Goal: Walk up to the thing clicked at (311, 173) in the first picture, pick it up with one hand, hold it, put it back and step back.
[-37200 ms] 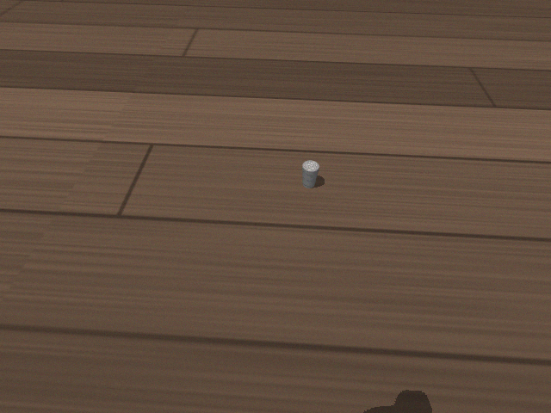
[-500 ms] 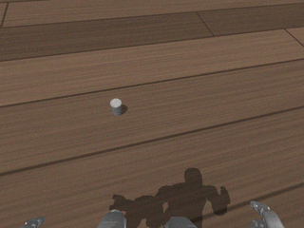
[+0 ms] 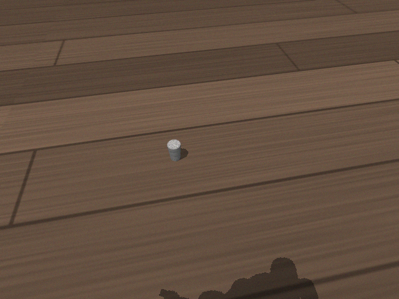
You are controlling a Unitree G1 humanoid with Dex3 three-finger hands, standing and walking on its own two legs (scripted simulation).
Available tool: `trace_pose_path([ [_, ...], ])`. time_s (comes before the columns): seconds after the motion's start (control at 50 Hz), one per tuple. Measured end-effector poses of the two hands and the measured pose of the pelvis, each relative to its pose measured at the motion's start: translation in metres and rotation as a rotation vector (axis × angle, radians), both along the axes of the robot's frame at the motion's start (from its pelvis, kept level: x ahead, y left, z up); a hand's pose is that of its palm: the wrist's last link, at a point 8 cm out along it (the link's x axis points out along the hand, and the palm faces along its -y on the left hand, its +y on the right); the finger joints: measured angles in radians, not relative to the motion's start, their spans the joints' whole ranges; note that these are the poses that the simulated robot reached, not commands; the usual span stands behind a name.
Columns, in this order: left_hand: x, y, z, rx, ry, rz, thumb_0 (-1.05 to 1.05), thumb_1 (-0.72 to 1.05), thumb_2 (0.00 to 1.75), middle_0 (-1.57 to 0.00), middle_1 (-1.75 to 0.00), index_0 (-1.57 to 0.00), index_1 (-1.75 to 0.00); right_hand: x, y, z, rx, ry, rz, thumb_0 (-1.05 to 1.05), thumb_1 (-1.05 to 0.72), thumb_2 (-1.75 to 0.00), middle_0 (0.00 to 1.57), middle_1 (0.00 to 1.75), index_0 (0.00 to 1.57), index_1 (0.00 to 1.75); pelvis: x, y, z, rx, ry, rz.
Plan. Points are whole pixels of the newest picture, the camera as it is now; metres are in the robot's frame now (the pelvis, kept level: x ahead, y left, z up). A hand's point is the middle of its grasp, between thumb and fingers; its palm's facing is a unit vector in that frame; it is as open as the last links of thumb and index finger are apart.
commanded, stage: step back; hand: left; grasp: from the side
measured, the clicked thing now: (174, 151) +1.05 +0.19 -0.70
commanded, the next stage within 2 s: stand in 0.74 s
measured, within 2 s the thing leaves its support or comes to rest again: neither
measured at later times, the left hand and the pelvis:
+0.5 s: hand out of the picture +0.10 +0.25 -0.13, palm faces +0.06 -0.91 -0.42, open 7.4 cm; pelvis +0.05 -0.02 +0.00, yaw +2 degrees
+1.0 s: hand out of the picture +0.13 +0.27 -0.14, palm faces +0.02 -0.94 -0.33, open 7.4 cm; pelvis +0.06 +0.01 +0.02, yaw +2 degrees
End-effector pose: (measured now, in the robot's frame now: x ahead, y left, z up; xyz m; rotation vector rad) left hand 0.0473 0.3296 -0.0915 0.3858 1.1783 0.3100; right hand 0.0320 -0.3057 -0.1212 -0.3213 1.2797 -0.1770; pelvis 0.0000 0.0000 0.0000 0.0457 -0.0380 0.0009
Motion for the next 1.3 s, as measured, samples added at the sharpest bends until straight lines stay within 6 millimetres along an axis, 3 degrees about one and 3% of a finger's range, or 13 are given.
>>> trace_pose_path([
  [0.16,0.017,-0.017,-0.001,-0.032,-0.001,-0.032,0.01,0.91,0.9,-0.2,-0.3,-0.2,-0.3,0.01,-0.018,0.01,-0.009,-0.045,-0.018,0.01,-0.9,-0.9,0.21,0.3,0.21,0.3,0.009,-0.016,0.004,-0.02,-0.002,0.002],
  [0.24,0.026,-0.036,-0.005,-0.023,-0.036,-0.027,0.01,0.91,0.9,-0.2,-0.3,-0.2,-0.3,0.029,-0.035,-0.002,-0.021,-0.041,-0.019,0.01,-0.9,-0.9,0.21,0.3,0.21,0.3,0.018,-0.027,-0.004,-0.059,-0.016,0.01],
  [0.38,0.028,-0.051,0.005,-0.042,-0.035,0.011,0.01,0.91,0.9,-0.2,-0.3,-0.2,-0.3,0.071,-0.034,0.003,-0.01,-0.055,0.035,0.01,-0.9,-0.9,0.21,0.3,0.2,0.3,0.036,-0.027,0.007,-0.037,-0.01,0.023],
  [0.48,0.035,-0.04,0.002,-0.036,-0.007,0.023,0.01,0.9,0.9,-0.2,-0.3,-0.2,-0.3,0.09,-0.023,0.0,-0.01,-0.041,0.049,0.01,-0.91,-0.9,0.21,0.3,0.2,0.3,0.047,-0.02,0.006,-0.038,-0.003,0.031],
  [0.66,0.067,-0.01,-0.019,-0.058,-0.016,0.033,0.01,0.91,0.9,-0.2,-0.3,-0.2,-0.3,0.113,0.017,-0.001,-0.013,-0.049,0.058,0.01,-0.9,-0.9,0.21,0.3,0.2,0.3,0.056,0.005,-0.003,-0.037,0.001,0.031],
  [0.88,0.078,-0.014,-0.016,-0.115,0.001,0.002,0.0,0.91,0.9,-0.2,-0.3,-0.2,-0.3,0.151,0.039,0.02,0.016,-0.152,0.079,0.01,-0.9,-0.9,0.21,0.3,0.21,0.3,0.063,0.014,0.01,-0.056,-0.008,0.024],
  [1.04,0.074,-0.02,-0.011,-0.131,0.024,0.0,0.0,0.91,0.9,-0.2,-0.3,-0.2,-0.3,0.15,0.034,0.027,0.012,-0.15,0.073,0.01,-0.9,-0.9,0.21,0.3,0.21,0.3,0.063,0.013,0.018,-0.049,-0.012,0.025],
  [1.3,0.065,-0.022,-0.006,-0.116,0.062,0.002,0.0,0.91,0.9,-0.2,-0.3,-0.2,-0.3,0.118,0.019,0.023,0.007,-0.068,0.028,0.01,-0.9,-0.9,0.21,0.3,0.2,0.3,0.06,0.007,0.022,-0.047,-0.011,0.026],
])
